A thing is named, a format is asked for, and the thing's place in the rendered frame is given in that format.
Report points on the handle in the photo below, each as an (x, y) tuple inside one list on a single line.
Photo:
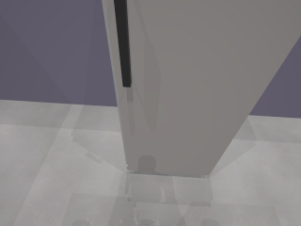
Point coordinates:
[(121, 13)]

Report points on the fridge door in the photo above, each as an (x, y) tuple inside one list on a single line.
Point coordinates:
[(198, 67)]

